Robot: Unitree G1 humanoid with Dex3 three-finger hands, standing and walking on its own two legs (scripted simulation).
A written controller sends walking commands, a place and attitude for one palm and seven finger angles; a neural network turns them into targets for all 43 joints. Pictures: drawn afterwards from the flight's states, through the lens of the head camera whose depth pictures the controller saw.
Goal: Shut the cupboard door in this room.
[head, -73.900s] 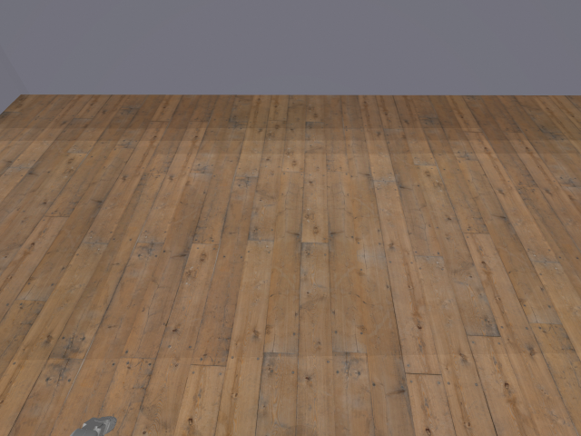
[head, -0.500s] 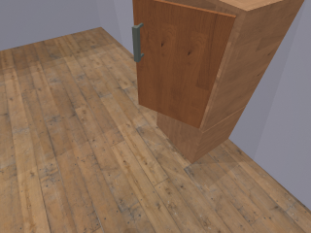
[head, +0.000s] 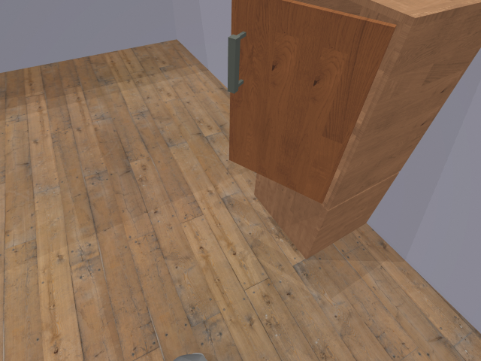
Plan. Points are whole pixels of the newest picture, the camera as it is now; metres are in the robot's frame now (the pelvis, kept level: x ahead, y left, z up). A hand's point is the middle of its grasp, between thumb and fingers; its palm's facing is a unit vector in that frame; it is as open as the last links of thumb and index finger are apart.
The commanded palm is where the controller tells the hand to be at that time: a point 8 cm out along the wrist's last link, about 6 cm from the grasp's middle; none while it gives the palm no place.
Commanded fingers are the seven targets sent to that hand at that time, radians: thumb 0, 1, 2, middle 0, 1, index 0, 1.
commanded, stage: walk to a spot facing it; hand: left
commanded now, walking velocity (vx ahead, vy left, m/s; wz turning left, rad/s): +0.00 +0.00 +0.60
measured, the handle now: (237, 62) +0.84 +0.04 +0.09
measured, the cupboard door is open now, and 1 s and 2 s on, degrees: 27 27 27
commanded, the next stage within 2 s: turn to face it in 2.00 s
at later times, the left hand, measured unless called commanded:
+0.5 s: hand out of the picture -0.03 +0.22 -0.14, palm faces +0.29 -0.90 -0.32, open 7.4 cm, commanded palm none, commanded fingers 0.00 0.90 0.90 -0.20 -0.30 -0.20 -0.30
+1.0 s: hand out of the picture -0.08 +0.20 -0.14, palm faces +0.60 -0.74 -0.30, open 7.4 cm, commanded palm none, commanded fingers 0.00 0.90 0.90 -0.20 -0.30 -0.20 -0.30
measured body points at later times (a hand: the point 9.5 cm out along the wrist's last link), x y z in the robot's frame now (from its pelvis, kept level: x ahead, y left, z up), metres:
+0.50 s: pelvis -0.03 -0.01 +0.02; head +0.02 +0.00 +0.47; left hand -0.04 +0.27 -0.12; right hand +0.12 -0.25 -0.12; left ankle -0.04 +0.11 -0.65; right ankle -0.02 -0.14 -0.72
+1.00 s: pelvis -0.03 -0.02 +0.01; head +0.02 -0.01 +0.46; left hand -0.11 +0.24 -0.11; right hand +0.19 -0.18 -0.14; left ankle -0.10 +0.09 -0.66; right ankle +0.04 -0.12 -0.72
